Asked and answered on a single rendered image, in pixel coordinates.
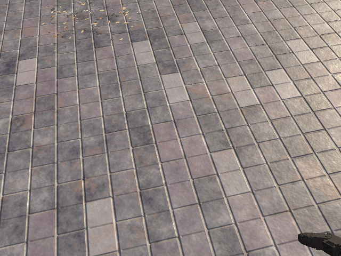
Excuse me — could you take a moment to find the right robot hand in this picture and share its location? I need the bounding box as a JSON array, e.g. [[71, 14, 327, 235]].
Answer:
[[298, 233, 341, 256]]

